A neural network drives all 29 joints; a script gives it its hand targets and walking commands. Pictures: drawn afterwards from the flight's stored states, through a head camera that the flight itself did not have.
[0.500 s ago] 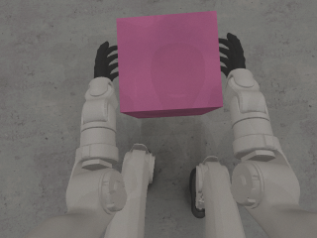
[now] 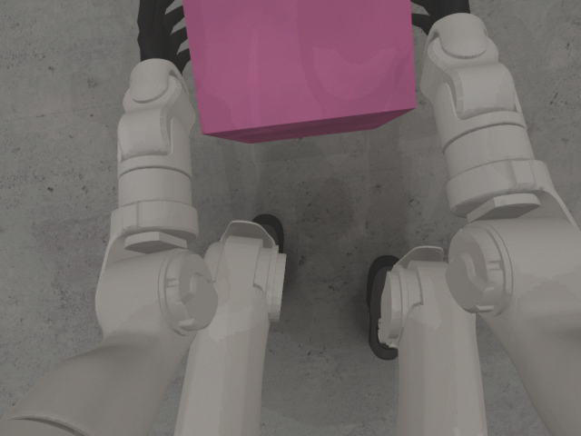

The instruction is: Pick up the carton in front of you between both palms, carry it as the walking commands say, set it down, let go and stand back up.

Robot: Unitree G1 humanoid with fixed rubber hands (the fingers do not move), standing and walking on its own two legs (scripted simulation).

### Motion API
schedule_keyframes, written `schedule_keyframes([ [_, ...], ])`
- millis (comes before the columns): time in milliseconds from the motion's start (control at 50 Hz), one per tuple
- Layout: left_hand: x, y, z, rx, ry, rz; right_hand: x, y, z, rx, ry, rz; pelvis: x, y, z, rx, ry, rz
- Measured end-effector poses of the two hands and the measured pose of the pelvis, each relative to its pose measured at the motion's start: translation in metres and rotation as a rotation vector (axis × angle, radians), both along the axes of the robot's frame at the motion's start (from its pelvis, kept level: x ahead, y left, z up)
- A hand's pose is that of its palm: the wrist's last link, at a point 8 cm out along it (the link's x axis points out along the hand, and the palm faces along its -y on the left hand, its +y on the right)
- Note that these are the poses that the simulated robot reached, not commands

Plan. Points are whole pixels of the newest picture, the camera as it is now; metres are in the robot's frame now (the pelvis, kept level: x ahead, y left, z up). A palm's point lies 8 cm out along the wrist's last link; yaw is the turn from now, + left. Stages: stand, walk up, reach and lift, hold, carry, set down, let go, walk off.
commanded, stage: set down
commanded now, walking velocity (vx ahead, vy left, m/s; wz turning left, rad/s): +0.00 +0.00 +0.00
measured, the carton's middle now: (301, 51) +0.53 +0.10 -0.23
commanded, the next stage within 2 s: none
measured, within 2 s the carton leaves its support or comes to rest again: rests again in 0.94 s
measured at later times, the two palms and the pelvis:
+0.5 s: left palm (175, 58) +0.50 +0.25 -0.19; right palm (426, 33) +0.56 -0.05 -0.21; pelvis +0.01 +0.00 -0.04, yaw +0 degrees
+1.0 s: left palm (171, 64) +0.49 +0.26 -0.21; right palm (418, 37) +0.56 -0.04 -0.22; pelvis +0.00 -0.01 -0.04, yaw +1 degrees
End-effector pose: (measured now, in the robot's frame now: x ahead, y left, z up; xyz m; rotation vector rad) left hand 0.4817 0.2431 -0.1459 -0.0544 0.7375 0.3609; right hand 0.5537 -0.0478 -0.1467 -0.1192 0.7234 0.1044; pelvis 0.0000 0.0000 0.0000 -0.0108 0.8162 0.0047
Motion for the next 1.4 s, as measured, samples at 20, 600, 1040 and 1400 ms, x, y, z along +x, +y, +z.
schedule_keyframes([
  [20,0.001,0.001,-0.006,0.000,0.002,0.002,0.001,0.001,-0.007,-0.001,0.002,0.004,0.000,0.000,-0.004,0.001,-0.004,0.000],
  [600,0.013,0.009,-0.051,0.008,0.063,-0.067,0.005,0.002,-0.070,-0.002,0.049,0.048,0.003,-0.003,-0.043,0.024,-0.073,-0.016],
  [1040,0.010,0.021,-0.067,0.011,0.077,-0.057,0.005,0.008,-0.075,0.059,0.032,0.116,0.003,-0.005,-0.045,0.029,-0.110,-0.011],
  [1400,-0.004,0.025,-0.085,0.023,0.081,-0.001,0.004,-0.022,-0.094,-0.020,0.012,0.086,-0.006,0.000,-0.046,0.039,-0.179,0.001],
])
